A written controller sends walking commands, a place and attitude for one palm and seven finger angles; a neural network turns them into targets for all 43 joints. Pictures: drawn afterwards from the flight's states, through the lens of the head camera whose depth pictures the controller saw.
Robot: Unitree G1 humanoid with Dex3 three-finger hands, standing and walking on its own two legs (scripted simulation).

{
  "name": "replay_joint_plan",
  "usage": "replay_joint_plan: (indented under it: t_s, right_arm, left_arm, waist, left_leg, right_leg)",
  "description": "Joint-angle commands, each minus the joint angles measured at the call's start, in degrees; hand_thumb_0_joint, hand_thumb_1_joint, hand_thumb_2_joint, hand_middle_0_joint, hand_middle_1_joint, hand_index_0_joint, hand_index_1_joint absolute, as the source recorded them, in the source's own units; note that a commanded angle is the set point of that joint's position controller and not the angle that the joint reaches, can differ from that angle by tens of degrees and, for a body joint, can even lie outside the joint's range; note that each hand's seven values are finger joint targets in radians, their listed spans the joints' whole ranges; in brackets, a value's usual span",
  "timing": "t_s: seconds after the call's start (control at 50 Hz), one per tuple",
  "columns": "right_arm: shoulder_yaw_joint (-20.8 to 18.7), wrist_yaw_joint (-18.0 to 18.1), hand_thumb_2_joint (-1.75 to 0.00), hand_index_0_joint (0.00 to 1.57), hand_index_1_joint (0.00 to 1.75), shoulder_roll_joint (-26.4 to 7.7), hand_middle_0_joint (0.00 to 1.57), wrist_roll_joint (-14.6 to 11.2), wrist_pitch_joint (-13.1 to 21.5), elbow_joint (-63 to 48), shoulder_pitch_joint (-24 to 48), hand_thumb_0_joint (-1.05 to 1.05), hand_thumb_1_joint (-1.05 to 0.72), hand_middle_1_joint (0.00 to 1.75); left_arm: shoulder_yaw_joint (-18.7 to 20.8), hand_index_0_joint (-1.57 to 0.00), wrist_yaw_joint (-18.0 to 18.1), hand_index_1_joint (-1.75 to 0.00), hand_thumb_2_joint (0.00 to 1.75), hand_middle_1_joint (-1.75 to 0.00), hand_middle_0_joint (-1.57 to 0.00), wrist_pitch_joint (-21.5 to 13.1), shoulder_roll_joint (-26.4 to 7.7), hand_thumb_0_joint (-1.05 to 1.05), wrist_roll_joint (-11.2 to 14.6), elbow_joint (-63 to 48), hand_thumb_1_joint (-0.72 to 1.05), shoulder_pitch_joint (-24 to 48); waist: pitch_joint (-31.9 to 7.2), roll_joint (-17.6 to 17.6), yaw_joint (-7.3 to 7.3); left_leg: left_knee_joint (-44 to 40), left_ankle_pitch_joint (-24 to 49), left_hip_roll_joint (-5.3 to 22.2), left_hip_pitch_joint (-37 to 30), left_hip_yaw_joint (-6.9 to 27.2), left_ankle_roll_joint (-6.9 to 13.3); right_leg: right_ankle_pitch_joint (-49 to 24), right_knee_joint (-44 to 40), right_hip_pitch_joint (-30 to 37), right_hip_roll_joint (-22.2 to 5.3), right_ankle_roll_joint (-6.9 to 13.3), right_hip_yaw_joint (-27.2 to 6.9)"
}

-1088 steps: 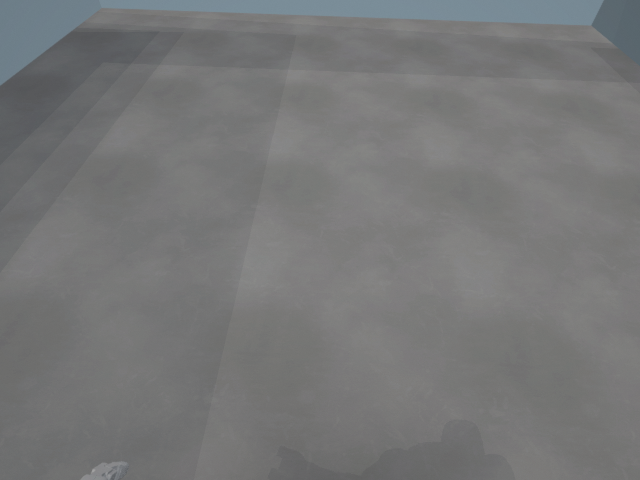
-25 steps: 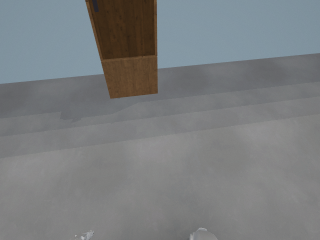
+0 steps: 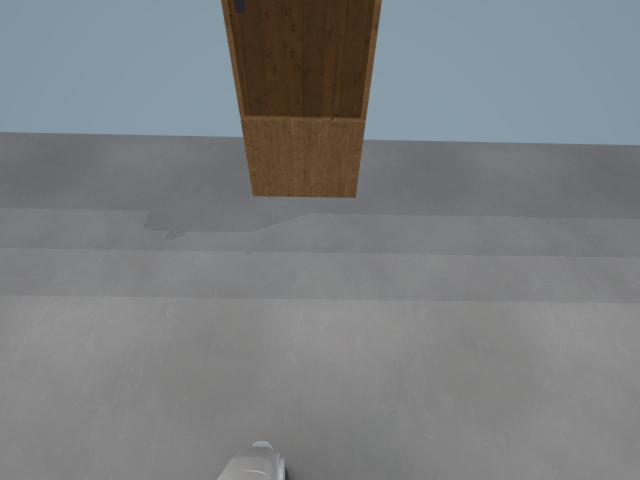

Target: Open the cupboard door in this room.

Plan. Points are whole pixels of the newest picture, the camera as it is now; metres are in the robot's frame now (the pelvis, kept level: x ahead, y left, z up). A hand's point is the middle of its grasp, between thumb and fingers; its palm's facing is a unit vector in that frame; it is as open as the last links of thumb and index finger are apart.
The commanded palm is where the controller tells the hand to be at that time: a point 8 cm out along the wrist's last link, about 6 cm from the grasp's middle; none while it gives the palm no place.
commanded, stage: stand and wait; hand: left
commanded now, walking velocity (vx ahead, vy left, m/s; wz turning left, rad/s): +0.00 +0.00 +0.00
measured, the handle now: out of the picture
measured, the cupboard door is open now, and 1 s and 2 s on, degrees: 0 0 0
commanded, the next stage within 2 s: turn or walk to find it in 0.84 s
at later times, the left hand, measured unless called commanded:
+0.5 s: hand out of the picture +0.12 +0.21 -0.17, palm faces +0.04 -0.98 -0.21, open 7.3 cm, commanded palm none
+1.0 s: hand out of the picture +0.09 +0.14 -0.17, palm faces +0.05 -0.99 -0.16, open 7.4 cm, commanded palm none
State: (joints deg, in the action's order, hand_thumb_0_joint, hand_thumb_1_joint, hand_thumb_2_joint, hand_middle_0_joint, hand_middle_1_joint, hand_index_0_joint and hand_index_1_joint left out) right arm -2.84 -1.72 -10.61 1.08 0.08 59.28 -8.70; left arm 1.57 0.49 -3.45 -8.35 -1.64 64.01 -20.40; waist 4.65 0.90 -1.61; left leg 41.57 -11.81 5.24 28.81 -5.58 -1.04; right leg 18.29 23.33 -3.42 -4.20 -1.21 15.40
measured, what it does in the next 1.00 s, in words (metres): walks ahead: left foot, then right foot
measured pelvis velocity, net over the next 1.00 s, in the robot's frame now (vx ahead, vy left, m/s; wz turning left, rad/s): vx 0.11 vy -0.01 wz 0.03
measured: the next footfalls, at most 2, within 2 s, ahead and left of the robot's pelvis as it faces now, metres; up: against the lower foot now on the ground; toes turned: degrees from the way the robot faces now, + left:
left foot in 0.06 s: +0.16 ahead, +0.11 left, +0.00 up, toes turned +9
right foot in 0.52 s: +0.12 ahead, -0.11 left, +0.00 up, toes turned -5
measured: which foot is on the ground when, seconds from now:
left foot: up 0.00-0.04, down 0.06-1.00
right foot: down 0.00-0.06, up 0.08-0.50, down 0.52-1.00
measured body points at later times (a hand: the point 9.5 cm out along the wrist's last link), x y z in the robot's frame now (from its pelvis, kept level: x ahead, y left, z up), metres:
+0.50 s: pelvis +0.08 +0.03 +0.00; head +0.08 +0.03 +0.45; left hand +0.12 +0.26 -0.16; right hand +0.16 -0.20 -0.15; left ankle +0.12 +0.11 -0.74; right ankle +0.08 -0.11 -0.74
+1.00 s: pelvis +0.11 -0.01 +0.00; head +0.13 -0.02 +0.45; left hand +0.09 +0.19 -0.16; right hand +0.07 -0.21 -0.16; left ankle +0.12 +0.11 -0.74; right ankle +0.08 -0.11 -0.74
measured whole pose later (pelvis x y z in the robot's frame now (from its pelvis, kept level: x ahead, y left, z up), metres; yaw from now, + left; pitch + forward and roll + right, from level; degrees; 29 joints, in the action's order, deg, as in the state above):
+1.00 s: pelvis +0.11 -0.01 +0.00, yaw +1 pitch -1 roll +1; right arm -0.5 1.3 -5.5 0.5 -0.2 68.5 -18.5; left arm -0.5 2.3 -0.5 -6.0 -0.2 65.6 -17.5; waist 2.2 0.1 1.1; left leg 23.8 -11.9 2.2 10.8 -7.0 -0.1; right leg 16.6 25.1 -7.7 -1.4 1.3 6.7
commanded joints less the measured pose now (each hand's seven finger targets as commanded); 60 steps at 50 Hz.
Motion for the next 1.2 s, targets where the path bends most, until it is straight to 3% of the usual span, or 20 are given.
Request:
replay_joint_plan:
  t_s: [0.0, 0.02, 0.04, 0.06, 0.08, 0.12, 0.16, 0.22, 0.38, 0.42, 0.46, 0.5, 0.52, 0.54, 0.58, 0.62, 0.68, 0.88, 1.0, 1.18]
  right_arm:
    - [0.2, 0.6, -0.9, 0.2, 0.3, -2.5, 0.2, 0.1, 1.5, -2.7, -3.7, 0.0, -0.9, 0.3]
    - [-0.5, 0.9, -0.9, 0.2, 0.3, -5.5, 0.2, 0.4, 1.8, -1.2, -9.3, 0.0, -0.9, 0.3]
    - [-1.6, 1.5, -0.9, 0.2, 0.3, -11.1, 0.2, 0.7, 2.1, -0.7, -13.7, 0.0, -0.9, 0.3]
    - [-1.6, 2.1, -0.9, 0.2, 0.3, -13.5, 0.2, -0.4, 1.5, -0.1, -15.2, 0.0, -0.9, 0.3]
    - [-1.5, 2.8, -0.9, 0.2, 0.3, -13.5, 0.2, -0.5, 1.6, -0.5, -11.3, 0.0, -0.9, 0.3]
    - [-0.8, 3.0, -0.9, 0.2, 0.3, -9.0, 0.2, -0.3, 1.6, -2.2, -3.9, 0.0, -0.9, 0.3]
    - [0.1, 3.0, -0.9, 0.2, 0.3, -6.4, 0.2, -0.3, 2.1, -2.2, -1.4, 0.0, -0.9, 0.3]
    - [0.1, 3.0, -0.9, 0.2, 0.3, -5.7, 0.2, -0.5, 2.2, -1.9, -0.7, 0.0, -0.9, 0.3]
    - [-0.8, 3.1, -0.9, 0.2, 0.3, -4.6, 0.2, 0.1, 1.5, -0.4, -2.7, 0.0, -0.9, 0.3]
    - [-0.8, 3.1, -0.9, 0.2, 0.3, -4.4, 0.2, -0.1, 1.3, 0.3, -3.0, 0.0, -0.9, 0.3]
    - [-0.3, 2.9, -0.9, 0.2, 0.3, -3.3, 0.2, -0.6, 1.3, 0.9, -2.7, 0.0, -0.9, 0.3]
    - [0.4, 2.5, -0.9, 0.2, 0.3, -1.2, 0.2, -0.9, 1.2, 1.3, -4.9, 0.0, -0.9, 0.3]
    - [0.4, 2.4, -0.9, 0.2, 0.3, -1.0, 0.2, -0.6, 0.6, 1.9, -5.7, 0.0, -0.9, 0.3]
    - [0.5, 2.6, -0.9, 0.2, 0.3, -1.5, 0.2, -0.4, 0.5, 2.3, -6.0, 0.0, -0.9, 0.3]
    - [0.9, 2.6, -0.9, 0.2, 0.3, -1.9, 0.2, -0.4, 0.7, 3.5, -7.8, 0.0, -0.9, 0.3]
    - [1.3, 2.6, -0.9, 0.2, 0.3, -2.4, 0.2, -0.6, 1.0, 4.6, -8.4, 0.0, -0.9, 0.3]
    - [1.8, 2.9, -0.9, 0.2, 0.3, -1.9, 0.2, -0.6, 1.3, 5.6, -9.2, 0.0, -0.9, 0.3]
    - [1.8, 3.4, -0.9, 0.2, 0.3, -0.4, 0.2, -0.7, 0.8, 7.3, -11.8, 0.0, -0.9, 0.3]
    - [1.4, 3.6, -0.9, 0.2, 0.3, 0.6, 0.2, -0.6, 0.2, 6.9, -11.5, 0.0, -0.9, 0.3]
    - [1.5, 3.8, -0.9, 0.2, 0.3, 0.3, 0.2, -0.7, 0.7, 7.1, -10.8, 0.0, -0.9, 0.3]
  left_arm:
    - [1.9, -0.2, 1.2, -0.3, 0.9, -0.3, -0.2, 0.0, -10.2, 0.0, 0.6, -2.6, 0.9, -1.7]
    - [1.7, -0.2, 1.3, -0.3, 0.9, -0.3, -0.2, 0.4, -9.4, 0.0, 0.7, -3.0, 0.9, -1.5]
    - [1.2, -0.2, 1.3, -0.3, 0.9, -0.3, -0.2, 0.8, -6.5, 0.0, 1.6, -3.7, 0.9, -4.9]
    - [0.6, -0.2, 1.7, -0.3, 0.9, -0.3, -0.2, 1.2, -5.4, 0.0, 1.4, -4.4, 0.9, -5.2]
    - [0.3, -0.2, 2.1, -0.3, 0.9, -0.3, -0.2, 2.1, -4.9, 0.0, 1.5, -4.0, 0.9, -4.2]
    - [0.6, -0.2, 1.4, -0.3, 0.9, -0.3, -0.2, 2.3, -5.0, 0.0, 1.0, -3.4, 0.9, 0.1]
    - [0.4, -0.2, 0.9, -0.3, 0.9, -0.3, -0.2, 2.8, -3.4, 0.0, 0.7, -2.0, 0.9, -0.9]
    - [0.4, -0.2, 1.0, -0.3, 0.9, -0.3, -0.2, 3.8, -3.1, 0.0, 0.6, -1.4, 0.9, -2.4]
    - [0.0, -0.2, 1.3, -0.3, 0.9, -0.3, -0.2, 4.2, -2.5, 0.0, 0.3, -3.5, 0.9, 2.0]
    - [-0.1, -0.2, 1.4, -0.3, 0.9, -0.3, -0.2, 4.0, -3.3, 0.0, 0.3, -2.9, 0.9, 1.2]
    - [-0.3, -0.2, 1.6, -0.3, 0.9, -0.3, -0.2, 3.3, -4.4, 0.0, 0.3, -1.7, 0.9, -1.8]
    - [-0.7, -0.2, 1.7, -0.3, 0.9, -0.3, -0.2, 2.5, -6.7, 0.0, 0.6, -2.3, 0.9, 1.3]
    - [-0.4, -0.2, 1.5, -0.3, 0.9, -0.3, -0.2, 2.2, -7.5, 0.0, 0.6, -2.5, 0.9, 3.6]
    - [-0.6, -0.2, 1.4, -0.3, 0.9, -0.3, -0.2, 2.0, -7.0, 0.0, 0.9, -2.4, 0.9, 3.8]
    - [-0.9, -0.2, 1.4, -0.3, 0.9, -0.3, -0.2, 2.1, -6.4, 0.0, 1.0, -2.4, 0.9, 4.2]
    - [-1.0, -0.2, 1.6, -0.3, 0.9, -0.3, -0.2, 2.2, -6.2, 0.0, 1.2, -1.9, 0.9, 2.5]
    - [-1.2, -0.2, 1.8, -0.3, 0.9, -0.3, -0.2, 2.0, -5.5, 0.0, 1.5, -1.1, 0.9, 0.8]
    - [-0.8, -0.2, 2.3, -0.3, 0.9, -0.3, -0.2, 2.2, -4.6, 0.0, 1.8, -0.1, 0.9, -0.9]
    - [-0.8, -0.2, 2.3, -0.3, 0.9, -0.3, -0.2, 2.4, -3.3, 0.0, 1.5, 0.0, 0.9, -1.5]
    - [-1.2, -0.2, 2.4, -0.3, 0.9, -0.3, -0.2, 2.0, -2.7, 0.0, 1.3, 0.3, 0.9, -2.5]
  waist:
    - [-4.1, -8.4, 2.94]
    - [-8.2, -2.3, 4.95]
    - [-14.4, 11.8, 5.59]
    - [-17.1, 15.3, 5.52]
    - [-18.1, 14.8, 4.49]
    - [-8.8, 7.2, 2.69]
    - [-7.0, 5.7, 1.18]
    - [-6.6, 4.9, 0.19]
    - [-4.3, 5.1, 1.49]
    - [-3.8, 4.8, 0.92]
    - [-4.4, 1.0, -0.4]
    - [-2.5, -2.8, 2.17]
    - [-0.7, -8.6, 2.78]
    - [0.0, -11.2, 2.84]
    - [0.3, -6.8, 3.21]
    - [-0.6, -3.5, 2.29]
    - [-1.6, -2.0, 1.87]
    - [-1.4, -0.6, 1.71]
    - [0.4, -2.9, 1.9]
    - [0.3, -2.0, 1.98]
  left_leg:
    - [-11.2, 5.5, -2.8, -14.0, -1.9, 1.4]
    - [-14.6, 19.2, -0.2, -25.0, 0.8, 2.1]
    - [-13.2, 43.5, 13.1, -38.2, 15.8, 7.9]
    - [-16.7, 50.5, 19.8, -36.2, 20.2, 12.9]
    - [-19.1, 40.7, 20.3, -33.4, 21.0, 13.7]
    - [-22.1, 26.6, 15.4, -22.9, 16.7, 12.2]
    - [-24.9, 21.6, 11.3, -17.8, 10.8, 9.6]
    - [-27.8, 14.9, 10.1, -15.5, 9.5, 9.3]
    - [-28.3, 6.2, 9.9, -16.8, 10.2, 9.8]
    - [-26.7, 5.2, 9.2, -16.0, 10.3, 9.0]
    - [-22.1, 2.3, 5.6, -14.8, 7.4, 5.5]
    - [-21.7, -1.1, 1.1, -16.0, 5.2, 2.0]
    - [-21.1, -1.1, -0.1, -16.7, 4.2, 1.1]
    - [-20.5, -0.5, -0.1, -19.9, 3.7, 1.2]
    - [-22.3, 2.3, 1.0, -22.3, 4.4, 1.7]
    - [-23.2, 3.5, 1.7, -21.4, 4.7, 1.9]
    - [-23.7, 5.3, 1.9, -21.6, 4.4, 2.0]
    - [-21.1, 7.3, 1.5, -19.5, 4.0, 1.5]
    - [-19.3, 5.6, 1.2, -19.9, 4.1, 1.6]
    - [-20.0, 9.0, 1.8, -21.3, 4.4, 1.7]
  right_leg:
    - [-40.5, 6.2, -1.4, -13.2, 3.5, -3.7]
    - [-31.3, 15.9, -6.5, -10.5, 1.3, -2.7]
    - [-2.8, 28.4, -18.9, -3.0, -1.9, -1.3]
    - [22.3, 38.7, -19.3, -0.4, -1.9, -6.5]
    - [21.3, 42.0, -21.2, -1.4, -1.8, -11.6]
    - [14.0, 41.5, -22.9, -3.7, -1.7, -13.1]
    - [8.1, 37.7, -19.2, -3.8, -2.0, -13.2]
    - [4.6, 34.2, -17.3, -3.4, -2.2, -13.2]
    - [4.7, 17.6, -14.7, -2.2, -1.9, -12.2]
    - [1.8, 10.3, -11.2, -1.7, -1.6, -11.9]
    - [-7.9, -1.9, -5.6, -2.5, -1.2, -12.8]
    - [-9.4, -4.9, -8.9, -7.4, 1.7, -18.3]
    - [-7.4, -5.2, -11.9, -7.2, 2.5, -19.0]
    - [-4.9, -6.7, -15.3, -7.2, 2.9, -19.7]
    - [-3.4, -6.6, -16.0, -5.6, 2.6, -18.3]
    - [-5.8, -5.8, -12.4, -4.4, 1.9, -17.1]
    - [-9.5, -5.5, -10.0, -4.3, 2.1, -17.0]
    - [-12.7, -4.1, -6.9, -4.8, 2.6, -15.5]
    - [-8.8, -4.9, -10.7, -5.1, 2.7, -15.6]
    - [-14.6, -4.7, -8.7, -4.4, 2.3, -14.8]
